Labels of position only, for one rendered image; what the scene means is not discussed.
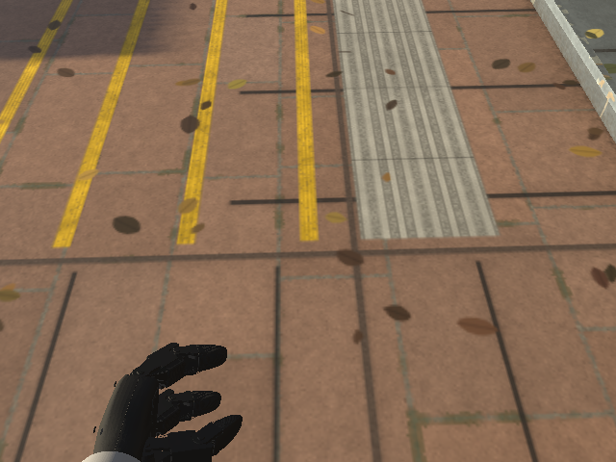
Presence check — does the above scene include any left robot hand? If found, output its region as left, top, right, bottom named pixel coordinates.
left=93, top=343, right=243, bottom=462

